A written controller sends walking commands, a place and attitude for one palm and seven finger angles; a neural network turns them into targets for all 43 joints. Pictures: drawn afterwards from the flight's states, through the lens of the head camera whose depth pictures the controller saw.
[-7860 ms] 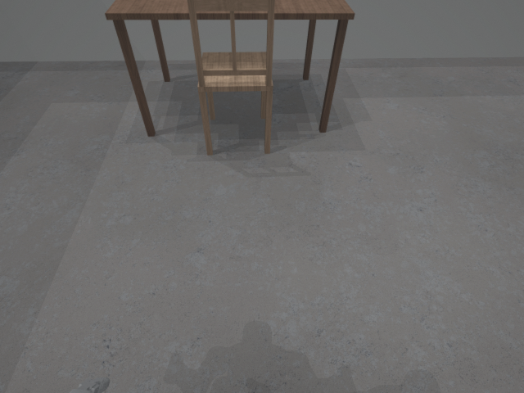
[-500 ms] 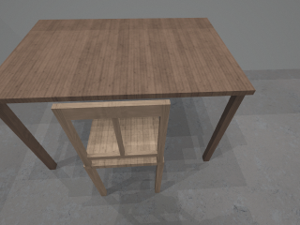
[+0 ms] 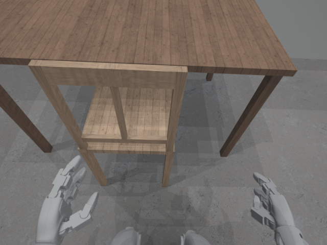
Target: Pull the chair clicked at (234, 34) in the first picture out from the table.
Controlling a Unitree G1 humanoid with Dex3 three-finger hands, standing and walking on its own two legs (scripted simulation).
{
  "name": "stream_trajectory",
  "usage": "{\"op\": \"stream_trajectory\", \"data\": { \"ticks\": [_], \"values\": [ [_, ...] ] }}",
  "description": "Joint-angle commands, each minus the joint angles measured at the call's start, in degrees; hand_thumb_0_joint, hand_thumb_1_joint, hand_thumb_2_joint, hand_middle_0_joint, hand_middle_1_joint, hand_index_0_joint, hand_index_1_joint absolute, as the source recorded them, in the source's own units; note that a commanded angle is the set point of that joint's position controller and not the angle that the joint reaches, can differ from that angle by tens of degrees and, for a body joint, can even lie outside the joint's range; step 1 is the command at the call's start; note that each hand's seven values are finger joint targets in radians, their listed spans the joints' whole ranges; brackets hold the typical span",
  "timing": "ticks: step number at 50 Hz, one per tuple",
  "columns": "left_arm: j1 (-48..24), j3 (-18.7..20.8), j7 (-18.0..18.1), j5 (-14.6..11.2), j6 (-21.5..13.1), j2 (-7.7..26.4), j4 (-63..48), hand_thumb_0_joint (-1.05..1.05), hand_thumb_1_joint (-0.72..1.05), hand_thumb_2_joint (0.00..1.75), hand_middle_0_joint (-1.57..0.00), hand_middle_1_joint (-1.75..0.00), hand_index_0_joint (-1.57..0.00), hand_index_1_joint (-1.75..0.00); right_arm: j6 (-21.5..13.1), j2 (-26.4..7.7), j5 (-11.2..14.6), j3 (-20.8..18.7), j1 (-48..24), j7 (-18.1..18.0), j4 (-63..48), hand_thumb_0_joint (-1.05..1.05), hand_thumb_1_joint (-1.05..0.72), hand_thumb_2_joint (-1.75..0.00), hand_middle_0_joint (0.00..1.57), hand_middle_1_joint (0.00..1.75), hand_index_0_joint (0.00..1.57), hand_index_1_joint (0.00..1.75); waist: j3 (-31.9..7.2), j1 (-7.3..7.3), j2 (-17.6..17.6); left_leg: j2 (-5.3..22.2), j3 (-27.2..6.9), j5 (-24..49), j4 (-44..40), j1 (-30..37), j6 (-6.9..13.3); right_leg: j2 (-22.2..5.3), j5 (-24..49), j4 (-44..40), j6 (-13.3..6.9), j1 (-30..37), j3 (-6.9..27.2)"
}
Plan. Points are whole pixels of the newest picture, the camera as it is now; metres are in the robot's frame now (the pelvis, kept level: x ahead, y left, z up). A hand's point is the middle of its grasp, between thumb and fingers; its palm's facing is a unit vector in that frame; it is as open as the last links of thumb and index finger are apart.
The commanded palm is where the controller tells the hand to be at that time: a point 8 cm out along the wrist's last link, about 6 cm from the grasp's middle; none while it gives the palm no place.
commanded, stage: raise the hand toward the chair's back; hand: left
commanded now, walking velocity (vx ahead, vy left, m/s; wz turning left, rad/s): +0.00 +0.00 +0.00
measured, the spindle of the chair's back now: (120, 115) +0.48 +0.17 -0.02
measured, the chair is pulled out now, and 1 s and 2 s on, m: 0.00 0.00 0.00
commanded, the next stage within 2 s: aim the fingers beside a spindle in 1.64 s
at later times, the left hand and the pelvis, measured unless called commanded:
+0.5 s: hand (70, 197) +0.21 +0.21 +0.05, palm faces +0.13 -0.99 -0.06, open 13.9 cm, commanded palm +0.17 +0.25 +0.04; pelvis -0.02 +0.00 -0.01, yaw +0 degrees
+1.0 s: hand (59, 191) +0.22 +0.24 +0.04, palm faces +0.05 -1.00 -0.05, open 16.8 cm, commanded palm +0.19 +0.29 +0.05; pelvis -0.02 +0.04 +0.00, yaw +0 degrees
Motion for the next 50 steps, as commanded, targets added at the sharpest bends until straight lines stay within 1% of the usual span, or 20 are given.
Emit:
{"op": "stream_trajectory", "data": {
  "ticks": [1,2,4,8,12,14,16,17,19,22,24,27,29,32,33,37,41,44,48,50],
  "values": [
    [-5.3,4.0,-0.3,-4.4,-4.6,7.4,-23.1,0.00,0.34,0.66,-0.14,-0.21,-0.14,-0.21,-2.4,-4.6,0.8,0.4,0.1,-1.8,-10.6,0.00,-0.90,-0.90,0.20,0.30,0.20,0.30,-9.7,-0.37,5.1,-2.8,-4.5,11.8,-2.2,-2.8,1.0,0.1,9.6,-10.8,3.5,8.0,11.6],
    [-12.5,2.2,-1.6,-5.9,-6.1,7.3,-29.1,0.00,0.32,0.65,-0.14,-0.21,-0.14,-0.21,-3.2,-4.7,0.9,0.8,1.5,-2.9,-10.4,0.00,-0.90,-0.90,0.20,0.30,0.20,0.30,-12.3,-3.18,1.7,-2.5,-5.2,12.3,0.7,-2.4,1.5,-0.1,12.2,-10.9,4.6,8.0,13.5],
    [-12.3,1.5,-4.4,-7.2,-7.6,7.4,-28.7,0.00,0.27,0.63,-0.14,-0.20,-0.14,-0.20,-5.0,-5.1,0.7,1.0,4.6,-4.5,-7.2,0.00,-0.90,-0.90,0.20,0.30,0.20,0.30,-15.8,-4.05,3.1,-2.0,-6.3,16.5,3.4,-0.9,1.6,-0.2,21.6,-9.1,5.0,9.3,13.2],
    [-14.1,2.5,-10.8,-7.6,-4.3,10.0,-19.6,0.00,0.18,0.59,-0.13,-0.19,-0.13,-0.19,-6.5,-5.7,1.5,1.9,5.4,-6.7,-3.6,0.00,-0.90,-0.90,0.20,0.30,0.20,0.30,-12.9,-5.47,-0.1,-1.0,-6.7,14.7,6.3,-6.7,1.7,-0.5,19.6,-8.6,5.7,7.3,13.3],
    [-4.4,10.4,-12.5,-8.2,8.7,13.4,-11.1,0.00,0.08,0.55,-0.12,-0.17,-0.12,-0.17,-4.0,-4.9,3.0,1.8,1.9,-7.5,-5.3,0.00,-0.90,-0.90,0.20,0.30,0.20,0.30,-15.8,0.36,0.3,-1.6,-6.1,14.1,2.8,-8.0,1.2,-2.0,15.6,-11.8,6.9,14.9,15.2],
    [-1.9,14.7,-10.7,-9.3,13.3,14.8,-16.0,0.00,0.04,0.53,-0.11,-0.16,-0.11,-0.16,-2.7,-3.8,3.2,1.8,1.7,-7.3,-7.3,0.00,-0.90,-0.90,0.20,0.30,0.20,0.30,-22.8,3.07,-0.6,-2.4,-6.2,17.4,1.3,-5.4,0.8,-3.9,23.5,-12.4,8.8,22.7,17.1],
    [-2.0,16.4,-7.7,-9.8,15.0,14.3,-19.6,0.00,-0.01,0.51,-0.11,-0.16,-0.11,-0.16,-2.2,-2.6,2.9,1.9,1.4,-7.0,-7.7,0.00,-0.90,-0.90,0.20,0.30,0.20,0.30,-23.3,4.08,0.3,-2.5,-6.4,19.4,-0.7,-3.1,0.4,-3.8,28.5,-12.1,9.2,24.4,15.8],
    [-1.4,17.9,-5.7,-9.9,14.7,14.8,-19.5,0.00,-0.03,0.50,-0.11,-0.15,-0.11,-0.15,-2.2,-2.1,2.8,1.8,0.7,-7.0,-7.4,0.00,-0.90,-0.90,0.20,0.30,0.20,0.30,-22.7,4.54,-0.1,-2.4,-6.8,19.8,-1.1,-3.0,0.4,-3.1,29.3,-11.5,8.9,24.2,14.5],
    [-3.0,15.7,-3.0,-9.5,11.6,12.2,-20.3,0.00,-0.08,0.48,-0.10,-0.15,-0.10,-0.15,-2.8,-1.8,2.1,1.8,1.7,-6.6,-6.2,0.00,-0.90,-0.90,0.20,0.30,0.20,0.30,-17.6,3.12,-0.4,-2.3,-6.8,19.3,-2.5,-3.2,0.0,-2.1,28.7,-11.0,7.6,20.4,12.3],
    [-8.1,10.0,-2.0,-8.1,5.4,9.0,-17.8,0.00,-0.15,0.45,-0.10,-0.14,-0.10,-0.14,-4.2,-2.7,1.5,2.1,1.1,-6.3,-4.7,0.00,-0.90,-0.90,0.20,0.30,0.20,0.30,-8.1,-0.40,-2.1,-2.3,-7.0,13.2,-1.7,-7.1,-0.1,-1.4,16.6,-12.0,6.5,11.8,12.5],
    [-8.3,6.8,-2.6,-7.2,2.0,8.0,-15.1,0.00,-0.20,0.43,-0.09,-0.13,-0.09,-0.13,-5.2,-3.9,1.3,2.1,1.6,-6.2,-4.4,0.00,-0.90,-0.90,0.20,0.30,0.20,0.30,-6.0,-1.17,-0.8,-2.2,-7.0,8.8,-1.7,-8.5,0.1,-1.0,6.7,-12.6,5.6,7.5,11.9],
    [-6.6,4.7,-3.7,-7.0,0.8,8.5,-14.4,0.00,-0.27,0.40,-0.08,-0.12,-0.08,-0.12,-6.3,-5.1,1.7,2.1,2.1,-6.8,-5.7,0.00,-0.90,-0.90,0.20,0.30,0.20,0.30,-7.4,-0.62,1.8,-2.3,-6.6,6.4,-3.2,-6.3,0.8,-0.1,-2.3,-13.3,4.3,5.4,10.7],
    [-6.5,6.6,-3.2,-6.8,1.8,11.4,-16.3,0.00,-0.31,0.38,-0.08,-0.11,-0.08,-0.11,-6.4,-5.8,1.8,1.9,2.8,-7.2,-6.6,0.00,-0.90,-0.90,0.20,0.30,0.20,0.30,-10.6,0.41,3.8,-2.5,-6.3,6.5,-4.8,-4.2,1.1,0.2,-3.8,-13.4,3.7,6.6,9.6],
    [-7.3,10.3,0.0,-5.9,3.2,15.3,-22.3,0.00,-0.38,0.35,-0.07,-0.10,-0.07,-0.10,-6.0,-6.0,1.3,1.8,3.1,-7.5,-7.0,0.00,-0.90,-0.90,0.20,0.30,0.20,0.30,-15.5,1.88,8.0,-2.2,-7.2,11.0,-7.7,1.6,1.2,1.8,3.9,-10.4,2.9,7.9,5.0],
    [-6.6,10.0,1.2,-5.7,3.3,14.4,-24.0,0.00,-0.41,0.34,-0.07,-0.09,-0.07,-0.09,-5.9,-5.7,1.1,1.9,3.3,-7.3,-7.2,0.00,-0.90,-0.90,0.20,0.30,0.20,0.30,-16.4,2.09,10.0,-2.2,-7.2,13.1,-8.4,3.8,1.1,2.0,6.9,-9.8,2.7,8.1,3.8],
    [-8.5,8.6,4.1,-5.2,3.3,11.8,-22.5,0.00,-0.50,0.30,-0.06,-0.08,-0.06,-0.08,-5.1,-5.3,0.6,2.4,3.1,-6.7,-6.6,0.00,-0.90,-0.90,0.20,0.30,0.20,0.30,-12.5,0.57,7.4,-1.6,-8.7,15.3,-9.7,5.1,0.5,3.1,10.0,-8.9,2.6,5.7,0.8],
    [-9.7,3.8,1.5,-4.5,5.4,8.8,-16.4,0.00,-0.50,0.30,-0.06,-0.08,-0.06,-0.08,-5.0,-6.2,0.8,3.4,2.6,-6.6,-6.4,0.00,-0.90,-0.90,0.20,0.30,0.20,0.30,-6.0,-1.63,6.2,-1.2,-9.8,7.9,-10.9,2.7,0.3,3.1,4.8,-10.2,2.8,2.2,0.3],
    [-11.0,4.4,-1.1,-4.3,7.8,10.9,-15.8,0.00,-0.50,0.30,-0.06,-0.08,-0.06,-0.08,-4.9,-6.8,1.1,3.8,3.5,-7.1,-7.3,0.00,-0.90,-0.90,0.20,0.30,0.20,0.30,-7.8,-1.16,6.6,-1.3,-10.1,7.3,-11.7,3.8,0.1,3.1,4.7,-10.6,2.7,3.4,0.5],
    [-13.9,9.1,-1.8,-5.6,8.8,14.8,-20.3,0.00,-0.50,0.30,-0.06,-0.08,-0.06,-0.08,-5.0,-6.6,0.7,3.9,4.2,-7.6,-7.6,0.00,-0.90,-0.90,0.20,0.30,0.20,0.30,-13.9,0.35,8.5,-1.5,-10.3,16.1,-11.3,8.1,-0.8,3.2,10.9,-9.8,2.4,6.6,0.2],
    [-14.7,10.2,-1.4,-6.5,8.0,14.4,-20.9,0.00,-0.50,0.30,-0.06,-0.08,-0.06,-0.08,-5.0,-6.1,0.4,4.0,4.1,-7.3,-7.1,0.00,-0.90,-0.90,0.20,0.30,0.20,0.30,-13.9,0.61,8.6,-1.5,-10.3,19.4,-10.9,9.0,-1.5,3.3,13.0,-9.2,2.4,6.8,-0.2]
  ]
}}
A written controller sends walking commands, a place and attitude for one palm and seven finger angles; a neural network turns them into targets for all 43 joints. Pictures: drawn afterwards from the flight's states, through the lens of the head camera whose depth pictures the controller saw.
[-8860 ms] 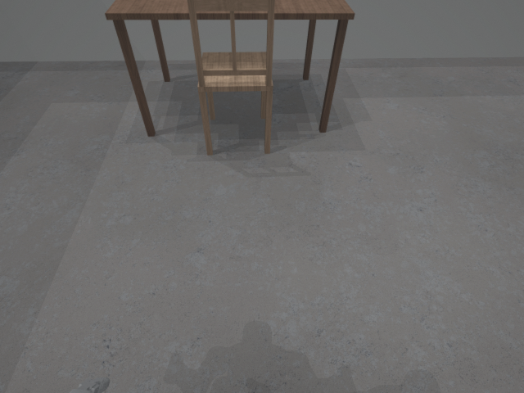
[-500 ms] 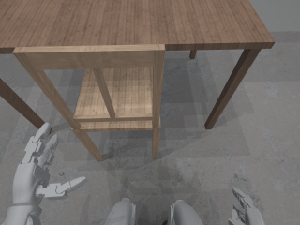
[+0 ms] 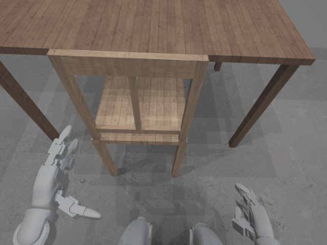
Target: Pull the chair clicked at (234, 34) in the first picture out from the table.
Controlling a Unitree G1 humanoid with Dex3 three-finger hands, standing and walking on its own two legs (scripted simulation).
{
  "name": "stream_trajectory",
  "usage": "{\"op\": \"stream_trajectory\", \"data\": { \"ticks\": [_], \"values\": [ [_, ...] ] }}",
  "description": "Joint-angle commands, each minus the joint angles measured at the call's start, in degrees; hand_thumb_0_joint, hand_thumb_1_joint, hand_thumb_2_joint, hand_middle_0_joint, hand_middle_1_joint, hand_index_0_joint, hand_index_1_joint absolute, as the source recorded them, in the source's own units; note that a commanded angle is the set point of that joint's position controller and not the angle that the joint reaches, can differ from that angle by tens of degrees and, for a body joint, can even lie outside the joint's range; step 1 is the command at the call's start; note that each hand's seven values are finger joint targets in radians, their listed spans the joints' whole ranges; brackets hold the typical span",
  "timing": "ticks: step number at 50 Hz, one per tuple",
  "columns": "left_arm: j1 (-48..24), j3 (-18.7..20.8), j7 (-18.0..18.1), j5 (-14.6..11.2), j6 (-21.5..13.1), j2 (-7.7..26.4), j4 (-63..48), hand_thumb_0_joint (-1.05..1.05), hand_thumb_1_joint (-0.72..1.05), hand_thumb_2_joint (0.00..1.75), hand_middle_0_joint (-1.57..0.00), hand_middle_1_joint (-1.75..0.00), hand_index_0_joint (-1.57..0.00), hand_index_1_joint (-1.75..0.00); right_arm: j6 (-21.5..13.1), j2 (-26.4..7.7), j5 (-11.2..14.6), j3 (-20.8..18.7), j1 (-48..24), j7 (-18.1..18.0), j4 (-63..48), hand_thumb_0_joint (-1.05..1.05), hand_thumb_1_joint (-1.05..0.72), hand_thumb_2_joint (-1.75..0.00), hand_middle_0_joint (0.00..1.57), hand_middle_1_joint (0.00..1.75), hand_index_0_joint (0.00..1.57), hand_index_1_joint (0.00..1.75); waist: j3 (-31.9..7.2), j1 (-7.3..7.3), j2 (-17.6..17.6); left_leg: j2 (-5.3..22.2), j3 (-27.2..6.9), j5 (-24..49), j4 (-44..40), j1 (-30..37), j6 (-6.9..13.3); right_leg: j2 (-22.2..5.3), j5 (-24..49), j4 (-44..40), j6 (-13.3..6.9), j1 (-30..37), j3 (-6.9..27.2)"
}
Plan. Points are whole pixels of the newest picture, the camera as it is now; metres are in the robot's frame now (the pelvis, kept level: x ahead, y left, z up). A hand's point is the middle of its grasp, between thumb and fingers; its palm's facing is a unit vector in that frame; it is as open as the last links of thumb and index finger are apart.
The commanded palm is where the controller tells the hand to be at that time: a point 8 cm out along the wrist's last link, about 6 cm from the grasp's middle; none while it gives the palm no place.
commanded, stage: raise the hand toward the chair's back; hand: left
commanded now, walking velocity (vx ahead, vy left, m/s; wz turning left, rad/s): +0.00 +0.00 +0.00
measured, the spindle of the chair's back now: (135, 105) +0.50 +0.13 -0.02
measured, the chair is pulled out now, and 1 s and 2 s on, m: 0.00 0.00 0.00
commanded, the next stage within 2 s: aim the fingers beside a spindle in 0.64 s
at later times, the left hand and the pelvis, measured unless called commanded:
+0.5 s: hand (80, 169) +0.26 +0.20 +0.06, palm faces +0.10 -0.99 -0.05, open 16.9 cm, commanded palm +0.22 +0.25 +0.06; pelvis +0.00 -0.01 +0.00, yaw +0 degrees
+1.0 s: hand (102, 167) +0.27 +0.16 +0.04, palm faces +0.05 -1.00 -0.04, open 16.9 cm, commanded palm +0.24 +0.22 +0.05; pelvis +0.00 -0.03 -0.01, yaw +0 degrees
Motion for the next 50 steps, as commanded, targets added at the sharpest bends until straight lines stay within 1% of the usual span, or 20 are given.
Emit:
{"op": "stream_trajectory", "data": {
  "ticks": [1,2,4,6,9,14,16,17,21,25,29,32,35,37,40,42,45,48,49,50],
  "values": [
    [-5.6,8.1,0.5,-2.3,-5.3,8.5,-14.6,0.00,-0.50,0.30,-0.06,-0.08,-0.06,-0.08,-3.0,-9.6,-0.1,-4.9,0.2,-1.0,-6.9,0.00,-0.90,-0.90,0.20,0.30,0.20,0.30,-15.6,-0.11,3.2,-0.1,-6.1,19.8,-13.6,13.8,-4.5,2.9,10.5,-6.2,-0.5,7.8,1.3],
    [-5.2,9.2,0.7,-2.4,-5.7,9.3,-14.0,0.00,-0.50,0.30,-0.06,-0.08,-0.06,-0.08,-3.0,-9.7,-0.2,-4.9,0.3,-1.0,-6.6,0.00,-0.90,-0.90,0.20,0.30,0.20,0.30,-15.9,0.08,3.8,-0.1,-6.1,22.0,-13.1,14.2,-4.6,3.1,11.6,-5.9,-0.6,7.7,1.3],
    [-5.6,7.5,0.3,-2.5,-6.2,7.4,-12.2,0.00,-0.50,0.30,-0.06,-0.08,-0.06,-0.08,-3.0,-9.6,-0.2,-4.8,0.3,-0.6,-5.9,0.00,-0.90,-0.90,0.20,0.30,0.20,0.30,-14.1,-0.41,5.0,-0.1,-5.9,22.8,-13.0,13.9,-5.1,2.9,11.7,-5.8,-0.6,6.7,1.2],
    [-6.2,5.9,-0.8,-2.2,-6.1,6.8,-11.8,0.00,-0.50,0.30,-0.06,-0.08,-0.06,-0.08,-3.1,-10.1,0.0,-5.1,0.6,-0.4,-5.7,0.00,-0.90,-0.90,0.20,0.30,0.20,0.30,-14.0,-1.03,5.6,0.3,-6.3,23.3,-13.1,14.8,-5.4,2.9,11.1,-5.9,-0.5,5.7,1.1],
    [-4.2,5.2,-2.5,-2.1,-4.0,6.8,-10.1,0.00,-0.50,0.30,-0.06,-0.08,-0.06,-0.08,-2.8,-10.5,0.4,-5.4,1.4,-0.5,-6.0,0.00,-0.90,-0.90,0.20,0.30,0.20,0.30,-15.9,-0.90,3.8,0.4,-6.1,25.7,-13.2,15.1,-5.2,2.7,12.7,-6.4,-0.4,7.9,1.2],
    [-3.8,8.4,-2.6,-3.0,-2.4,9.0,-12.1,0.00,-0.50,0.30,-0.06,-0.08,-0.06,-0.08,-2.2,-10.4,0.5,-5.9,1.4,-0.6,-6.4,0.00,-0.90,-0.90,0.20,0.30,0.20,0.30,-17.3,0.17,3.3,0.1,-5.7,28.8,-13.3,15.5,-5.5,2.8,15.0,-6.5,-0.2,10.2,1.2],
    [-4.8,9.2,-1.3,-3.2,-3.5,8.8,-12.0,0.00,-0.50,0.30,-0.06,-0.08,-0.06,-0.08,-2.2,-10.1,0.3,-5.8,0.8,-0.4,-6.2,0.00,-0.90,-0.90,0.20,0.30,0.20,0.30,-16.0,0.11,1.8,-0.2,-5.2,26.3,-13.1,13.7,-5.1,2.8,14.6,-6.6,-0.3,10.1,1.4],
    [-5.0,10.4,-0.4,-3.1,-4.2,9.9,-12.1,0.00,-0.50,0.30,-0.06,-0.08,-0.06,-0.08,-2.2,-10.0,0.2,-5.8,0.6,-0.4,-5.9,0.00,-0.90,-0.90,0.20,0.30,0.20,0.30,-15.7,0.31,2.1,-0.3,-5.1,25.0,-13.0,12.9,-5.0,2.9,13.8,-6.4,-0.4,10.0,1.5],
    [-5.6,7.6,0.4,-2.8,-6.8,7.3,-10.8,0.00,-0.50,0.30,-0.06,-0.08,-0.06,-0.08,-2.6,-9.9,-0.1,-5.4,0.0,0.1,-5.6,0.00,-0.90,-0.90,0.20,0.30,0.20,0.30,-14.4,-0.53,2.8,-0.5,-4.2,19.2,-12.4,11.0,-4.1,2.7,11.3,-6.6,-0.5,8.6,2.3],
    [-4.9,5.9,-1.2,-2.3,-5.7,7.1,-9.1,0.00,-0.50,0.30,-0.06,-0.08,-0.06,-0.08,-2.6,-10.3,0.3,-5.3,0.1,-0.2,-6.1,0.00,-0.90,-0.90,0.20,0.30,0.20,0.30,-14.7,-1.10,1.1,-0.8,-3.5,15.2,-12.0,8.5,-2.8,2.3,9.8,-7.9,-0.3,10.5,3.8],
    [-5.5,7.6,-1.6,-2.4,-4.0,9.2,-9.9,0.00,-0.50,0.30,-0.06,-0.08,-0.06,-0.08,-2.5,-10.1,0.6,-5.1,-0.3,-0.9,-6.6,0.00,-0.90,-0.90,0.20,0.30,0.20,0.30,-14.7,-0.74,0.3,-1.1,-3.0,13.8,-11.6,7.0,-2.2,1.9,9.0,-9.4,0.0,12.8,5.7],
    [-6.8,9.5,-0.5,-2.7,-4.7,10.4,-11.8,0.00,-0.50,0.30,-0.06,-0.08,-0.06,-0.08,-2.7,-9.7,0.5,-5.0,-0.8,-1.2,-6.4,0.00,-0.90,-0.90,0.20,0.30,0.20,0.30,-15.2,-0.54,0.2,-1.2,-2.9,13.7,-10.9,6.8,-2.1,1.9,8.7,-9.7,0.1,13.2,6.6],
    [-6.7,8.8,0.4,-2.8,-6.0,8.8,-11.1,0.00,-0.50,0.30,-0.06,-0.08,-0.06,-0.08,-3.0,-9.2,0.3,-4.8,-1.0,-0.9,-5.8,0.00,-0.90,-0.90,0.20,0.30,0.20,0.30,-13.9,-0.57,1.5,-1.2,-2.7,13.9,-10.7,6.6,-2.3,1.8,9.2,-9.5,0.1,12.6,6.7],
    [-6.1,8.1,0.3,-2.6,-6.1,8.0,-8.8,0.00,-0.50,0.30,-0.06,-0.08,-0.06,-0.08,-3.0,-9.3,0.3,-4.8,-1.0,-0.9,-5.6,0.00,-0.90,-0.90,0.20,0.30,0.20,0.30,-12.9,-1.22,-0.8,-1.1,-2.5,12.9,-9.8,5.1,-2.0,1.7,8.3,-10.0,0.3,12.5,7.6],
    [-9.6,4.9,-0.8,-2.0,-5.7,6.0,-5.6,0.00,-0.50,0.30,-0.06,-0.08,-0.06,-0.08,-3.2,-9.5,0.6,-4.5,-0.9,-1.0,-5.2,0.00,-0.90,-0.90,0.20,0.30,0.20,0.30,-10.7,-2.43,-0.8,-1.1,-2.4,10.2,-9.1,3.2,-1.9,1.2,5.1,-10.6,0.5,10.6,8.5],
    [-10.3,5.7,-1.5,-1.9,-5.1,7.3,-3.7,0.00,-0.50,0.30,-0.06,-0.08,-0.06,-0.08,-3.4,-9.8,0.7,-4.5,-0.8,-1.3,-5.4,0.00,-0.90,-0.90,0.20,0.30,0.20,0.30,-10.8,-2.27,-1.9,-1.2,-2.1,9.3,-8.2,1.6,-1.8,0.9,3.5,-11.1,0.6,11.0,9.9],
    [-15.4,6.1,-1.7,-1.8,-5.2,8.3,-5.3,0.00,-0.50,0.30,-0.06,-0.08,-0.06,-0.08,-3.8,-9.9,0.7,-4.6,-0.5,-1.7,-5.3,0.00,-0.90,-0.90,0.20,0.30,0.20,0.30,-13.9,-1.93,0.0,-1.1,-2.1,10.5,-8.2,3.0,-1.9,0.7,4.7,-10.6,0.6,11.9,10.1],
    [-14.2,6.9,-0.5,-1.7,-5.8,8.5,-7.2,0.00,-0.50,0.30,-0.06,-0.08,-0.06,-0.08,-4.0,-9.6,0.2,-4.7,-0.2,-1.5,-5.6,0.00,-0.90,-0.90,0.20,0.30,0.20,0.30,-18.4,-0.70,0.5,-1.2,-2.1,14.4,-8.2,4.6,-1.9,0.8,10.7,-9.0,0.5,14.6,9.4],
    [-15.3,7.1,0.0,-1.5,-6.2,8.7,-7.5,0.00,-0.50,0.30,-0.06,-0.08,-0.06,-0.08,-4.0,-9.6,0.1,-4.8,-0.1,-1.4,-5.2,0.00,-0.90,-0.90,0.20,0.30,0.20,0.30,-19.0,-0.98,0.2,-1.1,-2.2,15.5,-8.0,5.1,-1.8,0.9,12.5,-8.4,0.6,14.4,9.1],
    [-14.2,7.6,0.5,-1.6,-6.3,8.4,-6.7,0.00,-0.50,0.30,-0.06,-0.08,-0.06,-0.08,-3.9,-9.4,0.0,-4.9,0.0,-1.2,-4.9,0.00,-0.90,-0.90,0.20,0.30,0.20,0.30,-19.2,-0.61,0.8,-1.2,-2.0,16.4,-7.9,5.2,-2.0,0.8,14.2,-7.9,0.6,14.7,8.9]
  ]
}}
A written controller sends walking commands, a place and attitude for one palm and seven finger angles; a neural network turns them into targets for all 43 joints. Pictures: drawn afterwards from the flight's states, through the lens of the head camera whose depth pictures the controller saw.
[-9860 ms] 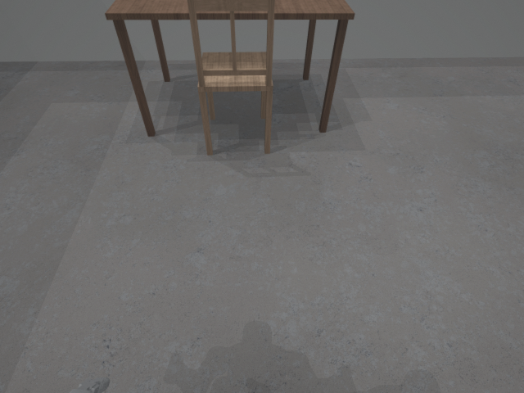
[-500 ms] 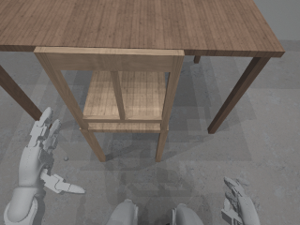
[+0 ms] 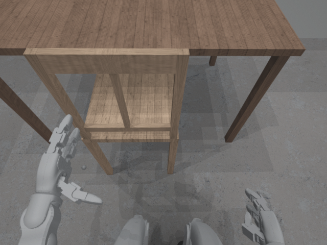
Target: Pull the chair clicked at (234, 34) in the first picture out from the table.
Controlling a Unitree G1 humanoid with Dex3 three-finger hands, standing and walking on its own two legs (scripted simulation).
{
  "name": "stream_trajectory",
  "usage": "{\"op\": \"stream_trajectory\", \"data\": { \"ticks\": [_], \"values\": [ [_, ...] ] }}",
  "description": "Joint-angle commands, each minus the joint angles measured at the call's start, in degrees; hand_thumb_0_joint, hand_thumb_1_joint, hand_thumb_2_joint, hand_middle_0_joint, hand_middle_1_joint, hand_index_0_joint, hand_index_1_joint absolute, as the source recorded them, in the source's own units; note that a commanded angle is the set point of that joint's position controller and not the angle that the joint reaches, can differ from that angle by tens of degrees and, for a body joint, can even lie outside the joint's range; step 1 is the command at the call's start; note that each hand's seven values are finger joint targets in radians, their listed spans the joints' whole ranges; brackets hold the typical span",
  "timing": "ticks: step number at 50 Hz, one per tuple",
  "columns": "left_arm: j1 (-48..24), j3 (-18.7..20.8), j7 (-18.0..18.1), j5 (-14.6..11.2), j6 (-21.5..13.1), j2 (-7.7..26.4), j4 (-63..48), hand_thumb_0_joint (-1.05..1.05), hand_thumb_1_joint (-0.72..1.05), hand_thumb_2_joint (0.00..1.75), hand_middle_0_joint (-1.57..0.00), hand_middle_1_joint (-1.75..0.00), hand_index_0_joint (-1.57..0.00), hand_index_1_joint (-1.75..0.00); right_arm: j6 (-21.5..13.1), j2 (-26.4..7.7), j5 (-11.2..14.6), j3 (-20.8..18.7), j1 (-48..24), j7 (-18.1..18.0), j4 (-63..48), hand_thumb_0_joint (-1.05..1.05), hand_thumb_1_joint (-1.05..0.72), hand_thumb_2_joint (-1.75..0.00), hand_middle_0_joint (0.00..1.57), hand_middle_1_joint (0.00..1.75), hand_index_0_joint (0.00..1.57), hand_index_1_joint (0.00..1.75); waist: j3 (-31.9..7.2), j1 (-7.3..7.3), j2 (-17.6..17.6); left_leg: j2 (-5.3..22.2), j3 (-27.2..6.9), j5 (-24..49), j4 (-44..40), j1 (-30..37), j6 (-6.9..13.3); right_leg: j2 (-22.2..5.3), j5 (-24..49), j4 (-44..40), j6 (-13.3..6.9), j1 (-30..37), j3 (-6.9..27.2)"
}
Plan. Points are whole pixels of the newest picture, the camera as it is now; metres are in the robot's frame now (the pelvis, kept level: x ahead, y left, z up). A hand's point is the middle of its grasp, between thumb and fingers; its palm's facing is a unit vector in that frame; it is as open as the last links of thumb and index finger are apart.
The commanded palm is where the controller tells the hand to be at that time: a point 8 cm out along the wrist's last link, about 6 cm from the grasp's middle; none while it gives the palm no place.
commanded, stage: aim the fingers beside a spindle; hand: left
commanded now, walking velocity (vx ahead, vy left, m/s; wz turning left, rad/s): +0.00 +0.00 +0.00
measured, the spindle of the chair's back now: (121, 103) +0.50 +0.16 -0.01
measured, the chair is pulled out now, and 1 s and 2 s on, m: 0.00 0.00 0.00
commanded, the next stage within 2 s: none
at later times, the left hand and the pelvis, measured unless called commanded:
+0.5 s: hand (100, 154) +0.31 +0.17 +0.04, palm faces +0.04 -1.00 -0.03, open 16.9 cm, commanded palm +0.28 +0.22 +0.03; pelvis +0.00 +0.01 -0.01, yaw +0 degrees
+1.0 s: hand (119, 146) +0.34 +0.14 +0.01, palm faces +0.03 -1.00 -0.02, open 16.9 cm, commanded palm +0.32 +0.19 +0.01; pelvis +0.00 +0.01 -0.02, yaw -1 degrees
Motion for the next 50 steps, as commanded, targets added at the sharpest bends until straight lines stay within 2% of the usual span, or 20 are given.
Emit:
{"op": "stream_trajectory", "data": {
  "ticks": [1,3,4,8,11,13,17,19,22,24,31,32,35,37,38,42,44,45,48,50],
  "values": [
    [-5.1,6.0,1.8,-0.5,-5.3,8.9,-12.5,0.00,-0.50,0.30,-0.06,-0.08,-0.06,-0.08,-3.1,-7.1,-0.3,-3.2,-0.4,-0.2,-7.5,0.00,-0.90,-0.90,0.20,0.30,0.20,0.30,-19.1,0.41,0.1,-2.2,-1.6,17.3,-9.0,6.2,0.4,0.0,16.4,-10.0,3.0,17.0,8.9],
    [-3.5,5.7,2.4,-0.1,-5.0,8.2,-10.3,0.00,-0.50,0.30,-0.06,-0.08,-0.06,-0.08,-2.6,-7.1,-0.4,-3.3,-0.6,0.2,-7.6,0.00,-0.90,-0.90,0.20,0.30,0.20,0.30,-17.9,0.60,-0.8,-2.2,-1.4,17.1,-9.2,5.4,0.4,0.0,16.6,-9.7,3.0,16.5,8.4],
    [-4.2,3.8,2.4,0.1,-4.8,6.4,-9.2,0.00,-0.50,0.30,-0.06,-0.08,-0.06,-0.08,-2.4,-7.0,-0.3,-3.2,-1.0,0.4,-7.6,0.00,-0.90,-0.90,0.20,0.30,0.20,0.30,-16.0,-0.13,-0.8,-2.3,-1.2,15.9,-8.9,4.7,0.4,-0.1,15.4,-10.0,3.1,15.2,8.6],
    [-6.0,1.1,2.4,1.0,-4.3,4.7,-8.4,0.00,-0.50,0.30,-0.06,-0.08,-0.06,-0.08,-2.1,-7.3,-0.1,-3.4,-0.6,0.6,-7.9,0.00,-0.90,-0.90,0.20,0.30,0.20,0.30,-15.7,-0.63,-1.2,-2.1,-1.3,14.8,-9.1,4.9,0.6,0.1,13.5,-9.8,2.9,13.3,7.7],
    [-9.9,0.2,3.1,1.5,-5.0,4.5,-9.7,0.00,-0.50,0.30,-0.06,-0.08,-0.06,-0.08,-2.1,-7.5,-0.3,-3.5,-0.5,0.5,-7.8,0.00,-0.90,-0.90,0.20,0.30,0.20,0.30,-16.8,-1.12,-1.5,-2.1,-1.5,14.6,-8.7,5.1,0.7,0.2,13.0,-9.1,2.8,12.4,7.4],
    [-12.4,0.2,4.2,2.2,-6.1,5.0,-11.1,0.00,-0.50,0.30,-0.06,-0.08,-0.06,-0.08,-2.2,-7.3,-0.6,-3.5,-0.5,0.5,-7.6,0.00,-0.90,-0.90,0.20,0.30,0.20,0.30,-18.4,-0.85,0.0,-2.1,-1.6,15.0,-8.6,6.0,0.6,0.3,13.0,-8.3,2.6,11.6,6.9],
    [-13.2,1.0,6.2,3.2,-7.7,5.5,-10.2,0.00,-0.50,0.30,-0.06,-0.08,-0.06,-0.08,-1.9,-7.4,-1.1,-3.7,-0.3,0.7,-6.9,0.00,-0.90,-0.90,0.20,0.30,0.20,0.30,-20.4,-0.42,-0.7,-2.0,-1.8,17.0,-8.1,6.5,0.5,0.7,14.9,-6.6,2.4,11.0,6.1],
    [-11.2,-0.3,6.6,3.6,-7.5,3.6,-8.7,0.00,-0.50,0.30,-0.06,-0.08,-0.06,-0.08,-1.5,-7.1,-1.2,-3.8,-0.3,1.1,-6.9,0.00,-0.90,-0.90,0.20,0.30,0.20,0.30,-21.4,-0.06,0.0,-2.1,-1.6,18.1,-8.1,7.1,0.3,0.6,16.3,-6.1,2.3,11.2,5.7],
    [-12.2,-1.4,6.8,4.5,-6.4,3.1,-6.3,0.00,-0.50,0.30,-0.06,-0.08,-0.06,-0.08,-0.6,-7.2,-0.9,-3.8,-0.1,1.3,-6.9,0.00,-0.90,-0.90,0.20,0.30,0.20,0.30,-20.3,-0.50,-0.9,-2.0,-1.6,16.9,-8.2,6.2,0.4,0.7,14.9,-6.2,2.3,10.1,5.4],
    [-14.3,-4.2,7.0,5.0,-5.6,0.8,-6.4,0.00,-0.50,0.30,-0.06,-0.08,-0.06,-0.08,-0.3,-7.0,-0.8,-3.7,-0.2,1.3,-7.1,0.00,-0.90,-0.90,0.20,0.30,0.20,0.30,-19.8,-1.15,-0.1,-2.0,-1.7,16.1,-8.2,6.6,0.3,0.6,14.2,-6.3,2.3,8.9,5.2],
    [-21.4,-5.0,9.8,6.3,-6.7,0.3,-5.2,0.00,-0.50,0.30,-0.06,-0.08,-0.06,-0.08,0.6,-6.8,-1.3,-3.6,-0.4,1.3,-6.5,0.00,-0.90,-0.90,0.20,0.30,0.20,0.30,-19.6,-1.76,-1.2,-2.0,-2.1,14.3,-7.3,5.7,0.3,0.6,12.2,-5.8,2.3,6.9,5.2],
    [-22.0,-3.3,10.4,6.5,-7.2,2.0,-5.0,0.00,-0.50,0.30,-0.06,-0.08,-0.06,-0.08,0.7,-6.9,-1.4,-3.6,-0.4,1.2,-6.3,0.00,-0.90,-0.90,0.20,0.30,0.20,0.30,-20.1,-1.48,-1.9,-2.1,-2.1,14.4,-7.0,5.0,0.4,0.6,12.2,-5.5,2.2,7.1,5.3],
    [-22.0,-4.6,11.1,7.2,-8.3,0.3,-4.4,0.00,-0.50,0.30,-0.06,-0.08,-0.06,-0.08,1.0,-6.4,-1.6,-3.6,-0.6,1.6,-6.4,0.00,-0.90,-0.90,0.20,0.30,0.20,0.30,-22.4,-0.75,0.3,-2.2,-1.7,15.6,-6.9,6.2,0.2,0.5,13.5,-4.8,2.0,7.6,5.3],
    [-20.6,-4.1,11.5,7.4,-8.2,0.6,-2.8,0.00,-0.50,0.30,-0.06,-0.08,-0.06,-0.08,1.5,-6.6,-1.7,-3.8,-0.1,1.8,-6.3,0.00,-0.90,-0.90,0.20,0.30,0.20,0.30,-23.2,-0.55,-0.3,-2.1,-1.8,17.3,-6.8,6.5,0.1,0.7,15.0,-4.5,1.9,7.9,5.1],
    [-21.1,-5.7,11.3,7.6,-7.9,-0.8,-1.9,0.00,-0.50,0.30,-0.06,-0.08,-0.06,-0.08,1.7,-6.5,-1.6,-3.6,-0.2,2.0,-6.3,0.00,-0.90,-0.90,0.20,0.30,0.20,0.30,-22.7,-0.97,-0.3,-2.1,-1.8,16.8,-6.9,6.2,0.1,0.6,14.8,-4.5,2.0,7.6,5.0],
    [-25.0,-6.4,11.4,8.1,-7.0,-0.9,1.9,0.00,-0.50,0.30,-0.06,-0.08,-0.06,-0.08,2.6,-6.8,-1.3,-3.6,0.2,1.9,-6.0,0.00,-0.90,-0.90,0.20,0.30,0.20,0.30,-20.2,-2.11,-1.9,-2.2,-1.8,13.1,-6.6,3.5,0.3,0.6,11.6,-5.3,2.1,6.3,5.5],
    [-26.8,-6.7,11.7,8.2,-7.4,-1.6,2.3,0.00,-0.50,0.30,-0.06,-0.08,-0.06,-0.08,2.8,-6.6,-1.4,-3.7,0.2,1.8,-5.7,0.00,-0.90,-0.90,0.20,0.30,0.20,0.30,-21.0,-1.97,-1.6,-2.2,-1.7,13.4,-6.5,3.9,0.3,0.4,11.9,-5.2,2.1,6.2,5.6],
    [-29.0,-7.5,11.9,8.2,-7.7,-2.1,1.9,0.00,-0.50,0.30,-0.06,-0.08,-0.06,-0.08,2.8,-6.5,-1.4,-3.7,0.2,1.8,-5.6,0.00,-0.90,-0.90,0.20,0.30,0.20,0.30,-21.4,-2.67,-1.0,-2.1,-1.7,13.5,-6.0,4.3,0.4,0.4,12.2,-5.1,2.2,5.5,5.6],
    [-31.8,-5.0,13.1,8.4,-9.2,0.2,2.0,0.00,-0.50,0.30,-0.06,-0.08,-0.06,-0.08,2.9,-6.6,-1.7,-3.9,0.5,1.7,-5.0,0.00,-0.90,-0.90,0.20,0.30,0.20,0.30,-23.8,-1.94,-1.3,-2.2,-1.8,14.7,-5.6,4.4,0.2,0.4,13.3,-4.2,2.1,6.3,5.9],
    [-32.0,-5.6,13.9,8.6,-10.2,-0.8,2.1,0.00,-0.50,0.30,-0.06,-0.08,-0.06,-0.08,3.0,-6.4,-2.0,-4.0,0.5,2.0,-4.8,0.00,-0.90,-0.90,0.20,0.30,0.20,0.30,-25.1,-1.77,-0.1,-2.2,-1.6,16.2,-5.3,5.5,0.1,0.4,14.7,-3.8,2.0,6.2,5.8]
  ]
}}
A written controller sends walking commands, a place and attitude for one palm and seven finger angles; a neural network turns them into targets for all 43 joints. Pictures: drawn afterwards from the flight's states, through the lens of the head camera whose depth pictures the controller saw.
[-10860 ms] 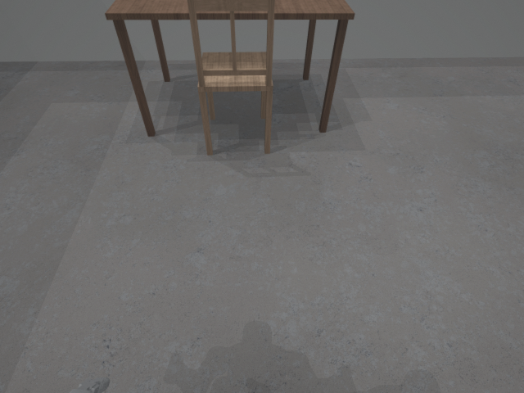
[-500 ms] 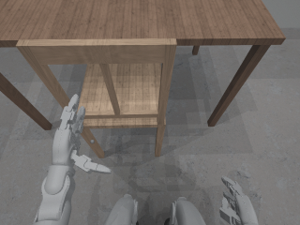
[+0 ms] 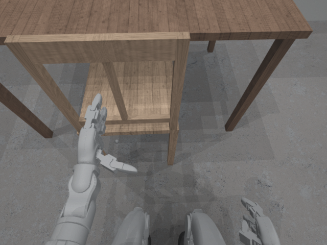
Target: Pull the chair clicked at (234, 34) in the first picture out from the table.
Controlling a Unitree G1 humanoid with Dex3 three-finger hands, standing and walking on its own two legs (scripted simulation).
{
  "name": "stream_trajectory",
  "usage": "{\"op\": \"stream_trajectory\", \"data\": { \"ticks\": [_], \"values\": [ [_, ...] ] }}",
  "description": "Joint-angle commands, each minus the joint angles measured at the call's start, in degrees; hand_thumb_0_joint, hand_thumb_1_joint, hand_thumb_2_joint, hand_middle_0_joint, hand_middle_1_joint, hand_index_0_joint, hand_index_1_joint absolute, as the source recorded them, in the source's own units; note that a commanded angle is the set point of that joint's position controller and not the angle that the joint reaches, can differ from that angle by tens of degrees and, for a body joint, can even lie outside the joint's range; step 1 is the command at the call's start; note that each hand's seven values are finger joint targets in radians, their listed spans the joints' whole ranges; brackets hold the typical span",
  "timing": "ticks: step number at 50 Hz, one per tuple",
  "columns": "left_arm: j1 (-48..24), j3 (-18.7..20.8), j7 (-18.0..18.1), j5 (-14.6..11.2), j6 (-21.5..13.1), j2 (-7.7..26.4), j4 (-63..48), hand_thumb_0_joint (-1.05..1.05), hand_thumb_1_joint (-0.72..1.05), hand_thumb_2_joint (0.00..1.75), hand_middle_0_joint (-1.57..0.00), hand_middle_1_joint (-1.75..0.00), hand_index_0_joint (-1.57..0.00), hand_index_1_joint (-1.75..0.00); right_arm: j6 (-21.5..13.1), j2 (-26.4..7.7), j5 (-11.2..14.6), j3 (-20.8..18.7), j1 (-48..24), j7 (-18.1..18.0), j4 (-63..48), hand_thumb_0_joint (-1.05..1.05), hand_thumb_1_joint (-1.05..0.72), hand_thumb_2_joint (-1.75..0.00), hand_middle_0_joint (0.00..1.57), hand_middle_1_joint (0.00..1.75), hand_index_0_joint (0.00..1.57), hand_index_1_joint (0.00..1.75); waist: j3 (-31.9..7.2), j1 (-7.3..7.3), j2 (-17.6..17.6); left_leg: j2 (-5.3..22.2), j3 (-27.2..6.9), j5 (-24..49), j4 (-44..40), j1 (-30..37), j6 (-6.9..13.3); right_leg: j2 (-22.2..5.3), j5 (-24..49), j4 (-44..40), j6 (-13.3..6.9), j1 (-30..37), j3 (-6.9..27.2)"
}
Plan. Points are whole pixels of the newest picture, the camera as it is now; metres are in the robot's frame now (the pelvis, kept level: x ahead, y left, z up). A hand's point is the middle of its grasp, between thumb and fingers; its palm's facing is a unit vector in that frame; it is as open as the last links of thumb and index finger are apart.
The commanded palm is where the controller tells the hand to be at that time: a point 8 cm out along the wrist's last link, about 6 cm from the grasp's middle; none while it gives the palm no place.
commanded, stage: aim the fingers beside a spindle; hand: left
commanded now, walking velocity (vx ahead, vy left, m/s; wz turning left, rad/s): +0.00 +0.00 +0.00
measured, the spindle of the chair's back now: (117, 94) +0.50 +0.16 +0.00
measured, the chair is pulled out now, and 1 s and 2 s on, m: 0.00 0.00 0.00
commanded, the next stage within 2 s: none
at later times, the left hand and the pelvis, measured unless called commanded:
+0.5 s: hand (121, 138) +0.35 +0.12 +0.03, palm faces +0.06 -1.00 -0.04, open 16.9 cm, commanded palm +0.33 +0.17 +0.02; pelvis +0.00 -0.01 +0.00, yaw +0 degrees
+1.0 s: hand (127, 144) +0.35 +0.11 +0.01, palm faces +0.02 -1.00 -0.01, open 16.9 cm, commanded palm +0.32 +0.17 +0.02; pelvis +0.00 -0.01 +0.00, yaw +0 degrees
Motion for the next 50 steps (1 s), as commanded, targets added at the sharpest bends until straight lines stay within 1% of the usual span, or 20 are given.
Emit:
{"op": "stream_trajectory", "data": {
  "ticks": [1,2,6,10,12,17,18,22,26,27,29,32,34,35,39,42,44,47,49,50],
  "values": [
    [-14.8,2.0,1.6,0.4,-6.2,4.6,-12.4,0.00,-0.50,0.30,-0.06,-0.08,-0.06,-0.08,-2.4,-7.5,-0.3,-3.2,1.1,-0.4,-6.4,0.00,-0.90,-0.90,0.20,0.30,0.20,0.30,-24.3,-0.87,-0.5,-1.4,-3.1,17.7,-9.4,13.0,-1.0,1.3,16.5,-8.5,1.2,14.8,4.3],
    [-14.6,2.9,1.9,0.6,-6.1,5.5,-11.1,0.00,-0.50,0.30,-0.06,-0.08,-0.06,-0.08,-2.3,-7.7,-0.3,-3.3,1.2,-0.4,-6.2,0.00,-0.90,-0.90,0.20,0.30,0.20,0.30,-24.1,-0.92,-0.5,-1.4,-3.2,18.1,-9.2,12.8,-1.0,1.4,16.9,-8.4,1.0,14.4,4.2],
    [-14.3,1.0,2.3,1.4,-5.4,2.9,-6.0,0.00,-0.50,0.30,-0.06,-0.08,-0.06,-0.08,-1.4,-7.6,-0.3,-3.4,1.8,0.1,-5.8,0.00,-0.90,-0.90,0.20,0.30,0.20,0.30,-22.8,-1.57,-2.6,-1.5,-2.7,16.8,-9.2,11.0,-1.0,1.2,16.6,-8.8,1.2,14.3,4.2],
    [-12.5,2.4,2.3,1.2,-5.1,3.4,-5.3,0.00,-0.50,0.30,-0.06,-0.08,-0.06,-0.08,-0.5,-7.4,-0.2,-3.6,2.1,0.4,-6.6,0.00,-0.90,-0.90,0.20,0.30,0.20,0.30,-24.8,-0.37,-3.4,-1.8,-1.9,18.0,-9.2,10.2,-0.9,1.1,19.2,-8.9,1.2,17.4,5.1],
    [-12.3,5.2,2.6,1.1,-5.7,6.4,-6.1,0.00,-0.50,0.30,-0.06,-0.08,-0.06,-0.08,-0.1,-7.5,-0.2,-3.4,1.9,0.3,-6.9,0.00,-0.90,-0.90,0.20,0.30,0.20,0.30,-24.8,0.45,-3.2,-1.9,-1.9,18.3,-9.5,9.4,-0.9,1.2,19.9,-8.7,1.1,18.8,5.4],
    [-16.7,3.5,3.1,0.9,-8.9,5.6,-10.9,0.00,-0.50,0.30,-0.06,-0.08,-0.06,-0.08,-0.2,-7.0,-0.4,-3.3,1.3,0.2,-6.5,0.00,-0.90,-0.90,0.20,0.30,0.20,0.30,-24.3,-0.83,-1.4,-1.9,-1.7,17.0,-8.9,10.3,-0.6,1.2,18.8,-9.4,1.3,18.2,6.3],
    [-15.6,3.6,2.9,0.9,-9.2,5.7,-10.1,0.00,-0.50,0.30,-0.06,-0.08,-0.06,-0.08,-0.3,-7.0,-0.3,-3.4,1.3,0.2,-6.3,0.00,-0.90,-0.90,0.20,0.30,0.20,0.30,-23.5,-0.72,-2.7,-1.8,-1.7,16.3,-8.9,9.7,-0.6,1.1,18.1,-9.7,1.4,18.4,6.5],
    [-14.6,-0.6,1.2,0.8,-8.3,1.9,-5.5,0.00,-0.50,0.30,-0.06,-0.08,-0.06,-0.08,-0.5,-7.2,0.1,-3.4,1.4,0.1,-6.0,0.00,-0.90,-0.90,0.20,0.30,0.20,0.30,-20.5,-2.39,-3.7,-1.8,-1.9,13.5,-8.8,8.7,-0.4,1.1,14.9,-10.7,1.4,15.9,6.3],
    [-16.4,0.3,0.3,0.6,-6.8,2.5,-0.4,0.00,-0.50,0.30,-0.06,-0.08,-0.06,-0.08,-0.3,-7.5,0.4,-3.3,1.5,-0.3,-5.4,0.00,-0.90,-0.90,0.20,0.30,0.20,0.30,-17.8,-2.55,-5.3,-2.0,-1.7,9.6,-8.4,5.6,-0.4,0.5,9.6,-11.9,1.7,14.3,7.4],
    [-18.4,1.5,0.5,0.4,-7.1,3.8,-1.0,0.00,-0.50,0.30,-0.06,-0.08,-0.06,-0.08,-0.5,-7.5,0.4,-3.3,1.6,-0.5,-5.5,0.00,-0.90,-0.90,0.20,0.30,0.20,0.30,-18.7,-2.57,-5.5,-2.1,-1.7,9.7,-8.0,5.0,-0.3,0.4,9.4,-11.9,1.7,15.0,8.0],
    [-18.4,5.4,1.1,0.2,-8.2,7.1,-3.2,0.00,-0.50,0.30,-0.06,-0.08,-0.06,-0.08,-0.5,-7.4,0.2,-3.3,1.2,-0.5,-5.9,0.00,-0.90,-0.90,0.20,0.30,0.20,0.30,-22.8,-0.76,-4.2,-2.2,-1.4,11.5,-7.7,5.6,-0.4,0.3,11.3,-11.1,1.6,17.4,8.8],
    [-19.3,8.7,2.2,0.3,-10.3,10.6,-8.8,0.00,-0.50,0.30,-0.06,-0.08,-0.06,-0.08,-0.4,-7.1,-0.3,-3.3,0.9,-0.4,-6.6,0.00,-0.90,-0.90,0.20,0.30,0.20,0.30,-28.3,1.05,0.3,-2.4,-1.2,16.0,-7.8,8.5,-0.6,0.6,17.4,-8.8,1.2,20.0,8.2],
    [-17.5,6.2,2.3,0.5,-10.8,7.8,-9.9,0.00,-0.50,0.30,-0.06,-0.08,-0.06,-0.08,-0.5,-6.8,-0.4,-3.3,0.9,0.1,-6.6,0.00,-0.90,-0.90,0.20,0.30,0.20,0.30,-29.0,0.68,1.2,-2.3,-1.2,18.8,-7.9,11.3,-0.7,0.9,20.9,-8.2,1.2,19.7,7.2],
    [-15.7,6.3,2.2,0.4,-10.5,7.6,-8.5,0.00,-0.50,0.30,-0.06,-0.08,-0.06,-0.08,-0.4,-6.9,-0.4,-3.4,1.1,0.2,-6.3,0.00,-0.90,-0.90,0.20,0.30,0.20,0.30,-28.0,0.17,-1.2,-2.1,-1.3,18.7,-7.9,10.7,-0.6,1.0,21.3,-8.4,1.4,19.8,6.9],
    [-14.1,0.1,-0.2,0.2,-7.6,1.7,-1.4,0.00,-0.50,0.30,-0.06,-0.08,-0.06,-0.08,-0.1,-7.3,0.3,-3.3,1.7,0.3,-5.7,0.00,-0.90,-0.90,0.20,0.30,0.20,0.30,-19.9,-2.48,-5.0,-1.9,-1.7,13.2,-8.4,7.2,-0.4,1.0,15.3,-10.5,1.7,15.9,6.5],
    [-12.7,-1.2,-1.7,-0.6,-5.8,0.3,0.6,0.00,-0.50,0.30,-0.06,-0.08,-0.06,-0.08,-0.1,-7.8,0.9,-3.4,1.8,0.0,-6.4,0.00,-0.90,-0.90,0.20,0.30,0.20,0.30,-18.0,-2.47,-5.8,-2.0,-1.9,11.1,-8.8,6.6,-0.3,1.0,12.3,-11.4,1.5,14.7,6.4],
    [-15.4,-0.5,-1.5,-0.7,-6.1,1.4,-2.1,0.00,-0.50,0.30,-0.06,-0.08,-0.06,-0.08,-0.2,-7.8,0.9,-3.6,1.9,-0.1,-6.4,0.00,-0.90,-0.90,0.20,0.30,0.20,0.30,-20.3,-1.85,-4.3,-2.0,-2.0,12.0,-8.9,7.9,-0.5,0.8,12.9,-10.7,1.4,14.6,6.0],
    [-19.2,4.6,1.0,0.0,-8.9,7.2,-8.6,0.00,-0.50,0.30,-0.06,-0.08,-0.06,-0.08,-0.3,-7.9,0.2,-3.6,1.1,-0.3,-6.6,0.00,-0.90,-0.90,0.20,0.30,0.20,0.30,-24.4,-0.51,-1.7,-2.0,-2.1,13.7,-8.3,9.5,-0.6,1.0,13.9,-9.1,1.3,15.2,6.3],
    [-19.3,5.4,3.0,0.9,-10.8,7.8,-11.8,0.00,-0.50,0.30,-0.06,-0.08,-0.06,-0.08,-0.5,-7.2,-0.3,-3.5,0.9,0.0,-6.6,0.00,-0.90,-0.90,0.20,0.30,0.20,0.30,-27.1,0.33,1.3,-2.1,-2.1,16.6,-8.3,12.2,-0.8,1.0,16.5,-8.0,1.1,15.5,6.0],
    [-18.8,6.4,3.8,1.0,-11.3,8.6,-11.5,0.00,-0.50,0.30,-0.06,-0.08,-0.06,-0.08,-0.4,-7.1,-0.5,-3.3,0.8,0.2,-6.4,0.00,-0.90,-0.90,0.20,0.30,0.20,0.30,-26.5,0.46,0.4,-2.0,-2.2,17.0,-8.3,11.6,-0.8,1.1,17.0,-7.9,1.1,15.9,6.1]
  ]
}}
